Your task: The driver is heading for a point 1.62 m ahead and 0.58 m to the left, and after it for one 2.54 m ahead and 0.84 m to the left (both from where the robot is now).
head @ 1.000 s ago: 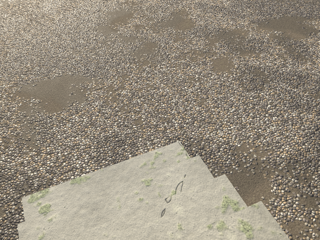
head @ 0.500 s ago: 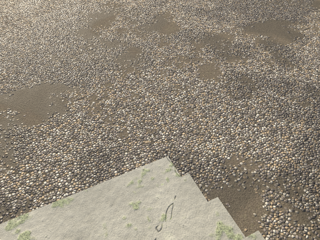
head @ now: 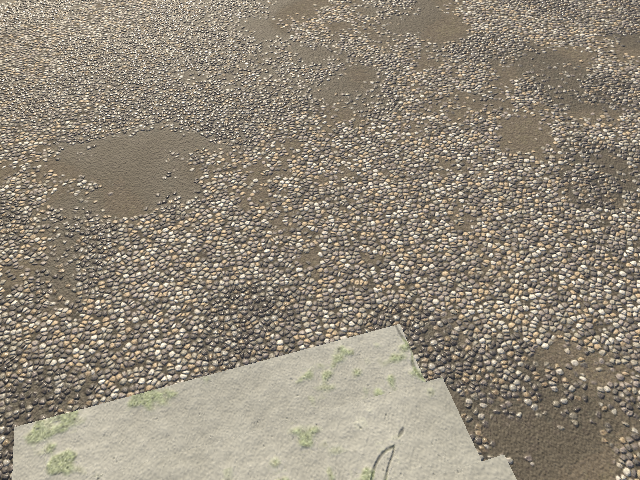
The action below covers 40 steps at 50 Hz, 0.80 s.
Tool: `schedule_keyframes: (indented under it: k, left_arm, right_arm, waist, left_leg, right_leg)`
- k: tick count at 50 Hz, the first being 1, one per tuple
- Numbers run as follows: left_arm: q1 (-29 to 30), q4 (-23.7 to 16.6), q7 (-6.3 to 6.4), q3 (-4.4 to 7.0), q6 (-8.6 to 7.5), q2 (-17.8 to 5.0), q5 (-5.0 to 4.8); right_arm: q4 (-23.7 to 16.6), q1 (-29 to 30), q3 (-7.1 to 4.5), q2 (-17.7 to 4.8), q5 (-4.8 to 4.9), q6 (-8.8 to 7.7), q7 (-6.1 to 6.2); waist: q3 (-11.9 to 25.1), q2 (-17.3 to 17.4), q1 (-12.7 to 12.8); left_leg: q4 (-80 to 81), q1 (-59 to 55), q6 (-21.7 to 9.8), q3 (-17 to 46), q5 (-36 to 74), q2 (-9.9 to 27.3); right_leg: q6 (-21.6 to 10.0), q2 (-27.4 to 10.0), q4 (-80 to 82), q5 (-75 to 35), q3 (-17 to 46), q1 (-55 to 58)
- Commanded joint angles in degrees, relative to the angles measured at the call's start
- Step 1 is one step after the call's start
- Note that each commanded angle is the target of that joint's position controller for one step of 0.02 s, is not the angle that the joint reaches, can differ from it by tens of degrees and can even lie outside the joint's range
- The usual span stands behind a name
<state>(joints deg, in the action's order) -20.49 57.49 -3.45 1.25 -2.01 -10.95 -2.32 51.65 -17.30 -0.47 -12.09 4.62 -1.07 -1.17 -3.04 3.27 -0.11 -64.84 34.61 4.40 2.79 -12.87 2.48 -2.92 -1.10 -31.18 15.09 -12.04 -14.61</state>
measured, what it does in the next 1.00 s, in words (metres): steps on the spot, turning left: left foot, then right foot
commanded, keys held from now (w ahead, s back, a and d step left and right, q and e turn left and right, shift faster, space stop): q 0.72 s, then no key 0.28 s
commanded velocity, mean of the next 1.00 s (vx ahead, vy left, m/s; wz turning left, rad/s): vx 0.03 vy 0.00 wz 0.50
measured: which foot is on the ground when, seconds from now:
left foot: up 0.00-0.22, down 0.24-0.76, up 0.78-1.00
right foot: down 0.00-0.26, up 0.28-0.72, down 0.74-1.00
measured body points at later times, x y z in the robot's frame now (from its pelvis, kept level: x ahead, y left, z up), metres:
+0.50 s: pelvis +0.04 +0.08 -0.01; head +0.05 +0.10 +0.43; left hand +0.18 +0.38 -0.09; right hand +0.14 -0.18 -0.13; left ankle -0.01 +0.16 -0.73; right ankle +0.09 -0.05 -0.60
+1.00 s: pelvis +0.03 +0.01 +0.00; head +0.06 +0.02 +0.45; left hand +0.00 +0.26 -0.12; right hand +0.25 -0.17 -0.12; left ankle -0.04 +0.15 -0.62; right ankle +0.06 -0.07 -0.73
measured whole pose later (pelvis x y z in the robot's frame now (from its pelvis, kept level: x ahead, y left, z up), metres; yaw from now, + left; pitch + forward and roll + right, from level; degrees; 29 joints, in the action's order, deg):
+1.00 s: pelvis +0.03 +0.01 +0.00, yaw +31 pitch +6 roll -1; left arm -15.2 44.2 -5.9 -1.3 -2.0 -12.6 0.8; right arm 44.4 -15.5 -2.3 -16.3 -3.5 -1.3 -3.9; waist 4.7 2.1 0.3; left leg -75.3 43.6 9.5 8.3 -15.8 -0.7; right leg -3.5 3.2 -31.2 17.2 -3.9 -20.6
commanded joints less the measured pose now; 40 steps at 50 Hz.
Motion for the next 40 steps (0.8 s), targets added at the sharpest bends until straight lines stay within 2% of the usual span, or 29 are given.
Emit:
schedule_keyframes:
  k: [1,2,3,5,7,8,10,11,12,13,14,15,16,18,20,21,22,24,27,28,29,31,32,33,35,36,38,39,40]
  left_arm:
    - [15.39,-9.71,1.55,2.34,1.62,-10.48,-1.19]
    - [8.83,-10.34,3.08,1.7,-2.74,-8.19,15.29]
    - [4.78,-8.03,4.59,3.1,-4.57,-8.68,13.46]
    - [-1.49,-5.41,6.77,3.12,-5.2,-7.23,9.24]
    - [1.03,-7.79,8.86,4.07,-5.66,-9.17,8.05]
    - [2.82,-8.65,9.34,4.65,-5.76,-10.63,6.41]
    - [7.84,-11.64,8.64,5.95,-5.59,-14.72,9.72]
    - [6.51,-10.48,7.97,7.28,-5.82,-17.29,8.58]
    - [5.55,-9.06,7.71,7.48,-5.66,-15.75,8.37]
    - [0.18,-11.53,7.1,6.1,-6.05,-8.62,9.2]
    - [6.88,-18.94,6.09,3.98,-7.25,-2.99,7.38]
    - [21.92,-23.55,5.14,3.59,-6.95,-4.03,2.13]
    - [24.57,-25.27,5.32,3.3,-6.69,-4.66,0.41]
    - [17.74,-22.02,6.87,4.83,-4.04,-11.74,3.76]
    - [10.6,-19.75,7.59,4.17,-1.65,-10.29,5.59]
    - [4.91,-17.98,5.78,2.43,-1.14,-6.9,6.38]
    - [3.32,-17.92,4.15,2.05,-0.9,-6.47,5.72]
    - [4.17,-20.26,2.53,1.76,-0.53,-8.21,5.59]
    - [10.41,-25.31,3.2,0.76,0.29,-9.83,6.19]
    - [16.49,-27.68,4.13,-0.06,1.25,-7.8,5.45]
    - [18.93,-28.34,4.62,-1.24,2.01,-5.71,5.21]
    - [9.68,-24.92,4.07,-1.35,2.06,-5.71,6.53]
    - [12.81,-26.6,4.07,-0.95,2.01,-6.62,5.83]
    - [16.7,-27.76,4.16,-1.2,1.93,-6.51,4.37]
    - [10.1,-24.81,3.86,-1.14,1.26,-6.33,4.1]
    - [11.43,-25.25,3.85,-0.85,1.22,-6.81,2.43]
    - [4.78,-22.0,3.73,0.45,0.27,-9.82,3.22]
    - [0.32,-20.96,4.03,2.87,-0.8,-17.33,4.34]
    - [-5.23,-20.76,2.66,4.27,-0.98,-18.58,8.19]
  right_arm:
    - [1.55,-14.32,-1.44,-0.59,-0.11,3.25,0.91]
    - [-1.2,-16.98,-0.81,-3.61,-12.19,1.66,-1.08]
    - [-2.51,-14.27,-1.73,-3.97,-13.96,0.66,-0.81]
    - [-8.9,-2.26,-1.08,-2.71,-12.7,1.31,-0.14]
    - [-11.2,0.85,-0.33,-0.25,-11.41,1.53,-0.11]
    - [-11.97,2.44,-0.53,0.16,-11.06,1.68,-0.93]
    - [-12.88,0.89,-2.31,-1.5,-9.71,0.6,-1.5]
    - [-12.6,-0.91,-4.04,-4.47,-7.99,0.19,-1.27]
    - [-10.67,-6.0,-6.07,-8.02,-6.41,-0.78,0.09]
    - [-8.15,-12.25,-8.08,-14.66,-5.82,-2.22,3.01]
    - [-7.99,-20.75,-8.64,-20.35,-8.55,-3.93,3.84]
    - [-4.74,-28.65,-7.68,-15.69,-12.75,-6.42,1.68]
    - [-4.08,-25.02,-7.36,-13.49,-10.6,-7.66,-0.04]
    - [-7.16,-7.46,-6.69,-12.39,-5.88,-5.61,-2.16]
    - [-9.53,-1.36,-5.63,-10.1,-6.95,-3.28,-3.34]
    - [-9.95,1.33,-4.36,-8.33,-9.2,-3.04,-3.11]
    - [-11.04,3.41,-3.71,-8.33,-9.55,-3.06,-2.7]
    - [-11.0,4.17,-3.05,-9.52,-9.0,-3.57,-1.58]
    - [-8.93,-2.73,-2.78,-10.87,-9.02,-4.41,-0.51]
    - [-7.79,-6.62,-3.03,-10.14,-6.58,-4.67,-0.21]
    - [-6.98,-8.29,-2.91,-10.68,-6.04,-4.94,-0.25]
    - [-9.72,-3.37,-3.06,-13.01,-9.36,-4.7,-0.76]
    - [-10.14,-4.53,-3.26,-13.07,-7.64,-4.39,-0.9]
    - [-9.65,-6.11,-4.07,-14.42,-6.39,-4.09,-1.06]
    - [-11.52,-1.99,-4.1,-14.9,-7.61,-3.17,-1.16]
    - [-11.03,-1.43,-4.36,-14.63,-6.67,-2.69,-1.41]
    - [-11.35,0.33,-3.61,-11.96,-6.84,-1.71,-1.77]
    - [-14.03,-3.24,-1.64,-4.34,-7.35,-1.36,-1.29]
    - [-15.74,1.94,-3.28,-8.64,-6.72,-1.04,0.81]
  waist:
    - [11.5,-12.51,-6.47]
    - [-2.55,-6.61,-5.84]
    - [-2.14,-5.22,-2.72]
    - [-2.23,-6.12,2.12]
    - [0.73,-5.87,2.73]
    - [-0.17,-4.72,2.89]
    - [1.23,-8.76,0.55]
    - [1.63,-7.6,-0.05]
    - [2.93,-6.86,-2.15]
    - [11.8,8.96,-1.07]
    - [21.51,13.13,-2.56]
    - [13.85,-0.76,-12.24]
    - [7.65,2.31,-11.64]
    - [5.84,3.02,-2.88]
    - [6.45,0.82,2.25]
    - [7.83,-0.98,4.47]
    - [7.46,-1.32,5.4]
    - [8.29,0.34,5.48]
    - [10.67,1.29,-0.21]
    - [8.72,0.42,-3.46]
    - [9.12,1.97,-4.99]
    - [11.39,8.12,-2.52]
    - [10.4,3.68,-3.32]
    - [9.15,4.72,-5.32]
    - [11.88,5.45,-3.44]
    - [10.52,4.31,-3.14]
    - [13.17,-0.75,0.08]
    - [17.68,-15.54,-1.64]
    - [13.54,-8.66,5.58]
  left_leg:
    - [-3.97,-18.43,-0.8,-5.13,12.84,-1.74]
    - [-9.62,-13.19,-2.0,5.88,8.33,3.75]
    - [-11.95,-3.28,-2.58,6.54,-0.6,3.42]
    - [-11.41,7.61,-4.48,8.89,-8.16,5.8]
    - [-8.22,4.94,-4.26,2.14,-3.93,4.22]
    - [6.79,1.28,-3.63,-4.64,-5.33,3.56]
    - [2.7,-14.96,-3.98,-10.67,-2.16,-1.69]
    - [16.13,-15.55,-4.21,-14.02,-9.44,-4.7]
    - [32.37,-22.27,-6.41,-12.01,-5.47,-6.44]
    - [30.88,-38.89,-17.48,0.74,43.29,-1.54]
    - [29.16,-55.52,-33.67,25.46,74.47,14.32]
    - [30.62,-54.79,-29.97,30.75,74.04,18.97]
    - [30.23,-49.68,-27.54,30.27,66.54,20.15]
    - [30.97,-29.36,-25.54,20.72,57.82,17.55]
    - [32.88,-12.65,-22.71,16.26,48.45,12.54]
    - [31.09,-8.22,-21.04,13.66,45.13,9.34]
    - [30.69,-3.39,-20.36,12.21,44.2,7.75]
    - [30.09,-1.05,-20.13,11.34,41.51,6.33]
    - [24.73,-16.08,-20.66,17.78,42.39,10.73]
    - [27.03,-24.36,-20.91,21.14,38.16,11.26]
    - [26.37,-26.61,-20.75,22.06,35.74,10.55]
    - [23.51,-17.02,-22.75,25.22,38.66,10.85]
    - [26.19,-18.06,-23.43,25.77,40.28,9.02]
    - [29.2,-21.36,-23.63,28.18,38.75,9.1]
    - [26.29,-18.46,-23.71,29.8,39.08,8.25]
    - [28.95,-19.67,-24.42,33.28,35.63,8.91]
    - [24.18,-8.78,-17.8,27.39,20.18,3.02]
    - [10.68,7.53,-6.59,13.29,-9.18,-7.18]
    - [-3.97,24.36,-0.46,13.87,-29.47,-13.21]
  right_leg:
    - [-11.81,-18.89,3.33,-61.54,5.92,-6.78]
    - [-13.33,-27.38,6.14,-39.64,10.06,-15.87]
    - [-15.87,-31.29,6.31,-33.69,14.07,-8.06]
    - [-14.0,-34.39,8.63,-24.49,16.27,1.14]
    - [-8.86,-26.67,4.8,-12.08,8.71,1.2]
    - [-5.13,-20.59,5.39,-2.3,2.33,-1.07]
    - [-3.02,-20.56,1.62,-6.5,0.64,-13.52]
    - [-2.95,-20.46,-0.56,-7.1,-1.23,-9.38]
    - [-0.96,-20.37,-9.38,-6.63,-1.16,-7.05]
    - [4.3,-12.2,-33.02,8.2,-5.36,-15.19]
    - [7.0,-1.98,-45.79,36.49,0.62,-34.27]
    - [7.28,-0.24,-44.01,34.71,13.76,-46.02]
    - [7.75,-2.41,-43.4,32.25,17.26,-50.36]
    - [7.86,-3.79,-46.88,23.52,17.69,-38.79]
    - [8.1,-0.79,-51.55,12.97,16.98,-28.53]
    - [7.67,0.39,-54.42,1.99,16.4,-24.6]
    - [7.68,1.4,-56.57,-2.0,14.94,-22.46]
    - [7.49,2.33,-58.57,-1.59,12.74,-19.56]
    - [9.61,1.22,-56.56,5.96,14.93,-28.07]
    - [11.28,-0.44,-37.58,12.67,15.63,-34.98]
    - [11.89,-0.12,-30.28,13.42,15.02,-33.62]
    - [9.82,2.23,-41.92,2.42,13.23,-22.81]
    - [10.04,3.65,-30.96,12.71,10.67,-23.97]
    - [10.3,4.19,-22.24,20.06,10.87,-24.89]
    - [9.03,5.09,-20.78,9.29,10.44,-17.18]
    - [7.96,4.99,-9.84,11.23,12.0,-17.13]
    - [0.14,1.73,-0.04,-16.64,16.15,3.17]
    - [-18.43,-14.08,3.45,-49.02,36.25,19.65]
    - [-28.18,-23.83,6.32,-55.72,49.42,25.82]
